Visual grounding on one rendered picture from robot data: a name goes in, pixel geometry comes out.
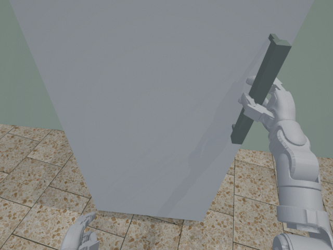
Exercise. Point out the handle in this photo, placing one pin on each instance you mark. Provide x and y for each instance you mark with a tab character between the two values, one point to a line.
269	69

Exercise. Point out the right robot forearm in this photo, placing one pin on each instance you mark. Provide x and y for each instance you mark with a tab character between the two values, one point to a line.
298	180

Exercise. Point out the right robot hand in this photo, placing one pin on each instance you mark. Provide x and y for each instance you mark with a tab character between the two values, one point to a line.
280	107

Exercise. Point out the fridge door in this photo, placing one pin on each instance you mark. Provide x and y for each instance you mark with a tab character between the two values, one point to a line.
147	91

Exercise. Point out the right robot upper arm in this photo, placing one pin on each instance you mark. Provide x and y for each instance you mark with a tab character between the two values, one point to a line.
286	241

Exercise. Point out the left robot hand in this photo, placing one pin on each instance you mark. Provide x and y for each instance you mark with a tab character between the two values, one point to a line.
77	239

